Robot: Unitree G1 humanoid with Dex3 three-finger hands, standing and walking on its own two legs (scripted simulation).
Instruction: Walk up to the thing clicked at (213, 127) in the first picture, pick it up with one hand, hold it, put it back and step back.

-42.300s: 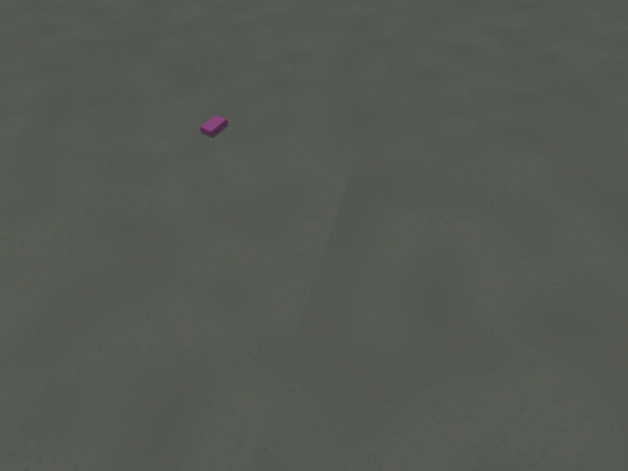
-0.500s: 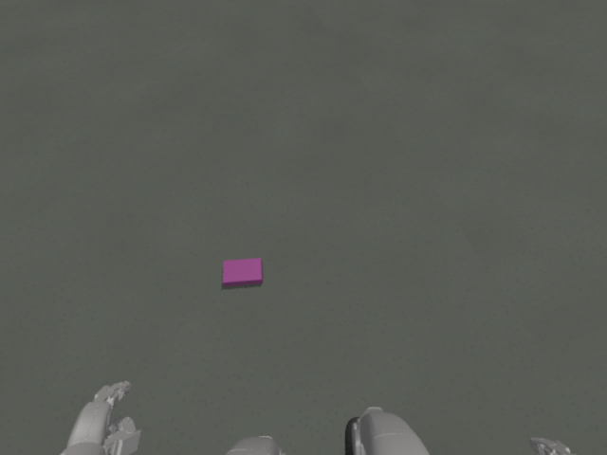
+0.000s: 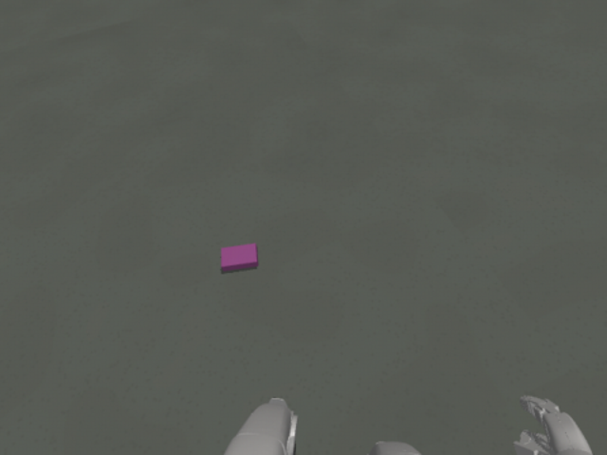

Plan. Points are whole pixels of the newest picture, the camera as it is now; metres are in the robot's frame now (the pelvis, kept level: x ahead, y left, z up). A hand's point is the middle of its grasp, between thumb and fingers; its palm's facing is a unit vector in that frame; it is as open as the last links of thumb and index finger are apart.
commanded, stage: step back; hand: left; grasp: from above
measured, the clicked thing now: (239, 257) +0.82 +0.33 -0.74
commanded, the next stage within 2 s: stand in 1.76 s
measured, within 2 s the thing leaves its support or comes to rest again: neither
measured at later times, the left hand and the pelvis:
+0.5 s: hand out of the picture -0.07 +0.26 -0.14, palm faces +0.07 -0.93 -0.36, open 7.4 cm; pelvis -0.16 -0.01 +0.01, yaw +5 degrees
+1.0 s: hand out of the picture -0.22 +0.26 -0.13, palm faces +0.08 -0.91 -0.40, open 7.4 cm; pelvis -0.26 -0.02 +0.01, yaw +4 degrees
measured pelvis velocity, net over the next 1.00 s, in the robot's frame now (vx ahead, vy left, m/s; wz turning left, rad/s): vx -0.26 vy -0.02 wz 0.08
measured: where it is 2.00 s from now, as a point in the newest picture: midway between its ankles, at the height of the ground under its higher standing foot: outside the picture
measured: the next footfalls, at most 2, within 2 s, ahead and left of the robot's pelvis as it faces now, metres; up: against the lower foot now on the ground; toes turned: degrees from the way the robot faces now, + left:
left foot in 0.26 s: -0.09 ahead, +0.12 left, +0.00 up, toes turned +4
right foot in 0.62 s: -0.17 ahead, -0.14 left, +0.00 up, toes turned +4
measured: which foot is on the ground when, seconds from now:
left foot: up 0.00-0.24, down 0.26-0.64, up 0.66-0.90, down 0.92-1.00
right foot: down 0.00-0.28, up 0.30-0.60, down 0.62-1.00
